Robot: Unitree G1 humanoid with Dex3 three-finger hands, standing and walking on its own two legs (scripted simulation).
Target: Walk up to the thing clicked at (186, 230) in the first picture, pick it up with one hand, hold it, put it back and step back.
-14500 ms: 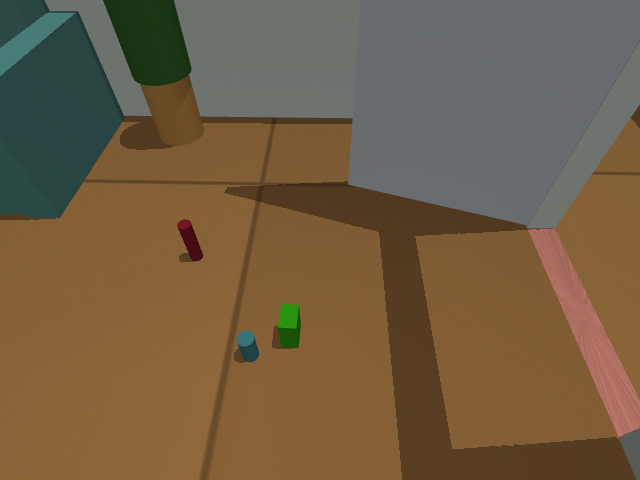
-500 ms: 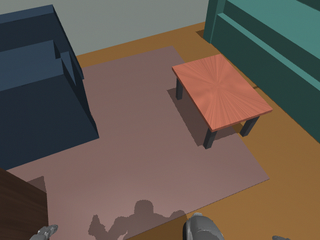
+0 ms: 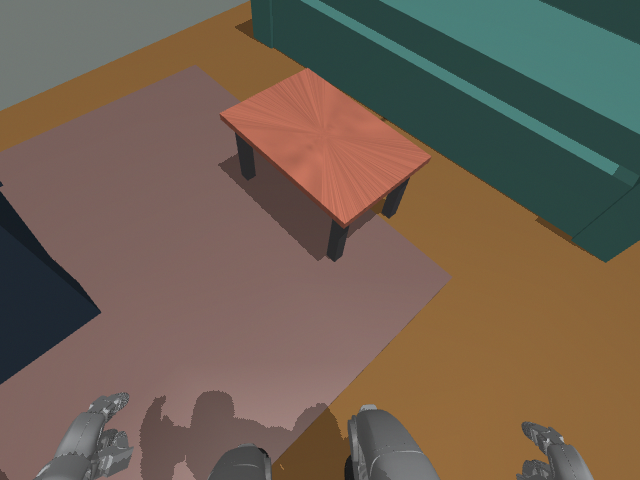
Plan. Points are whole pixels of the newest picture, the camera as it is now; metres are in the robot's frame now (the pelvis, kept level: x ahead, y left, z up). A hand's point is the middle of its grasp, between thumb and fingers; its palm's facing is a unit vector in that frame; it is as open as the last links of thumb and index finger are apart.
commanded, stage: walk up
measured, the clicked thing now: out of the picture +0.23 -1.50 -0.67
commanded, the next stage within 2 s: none
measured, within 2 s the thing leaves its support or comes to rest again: neither
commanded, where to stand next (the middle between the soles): +0.09 -0.10 m, yaw -91 degrees
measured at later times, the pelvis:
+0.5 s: pelvis -0.04 -0.05 -0.01, yaw -28 degrees
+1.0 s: pelvis +0.04 -0.02 -0.01, yaw -53 degrees
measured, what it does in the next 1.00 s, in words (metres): steps on the spot, turning right: right foot, then left foot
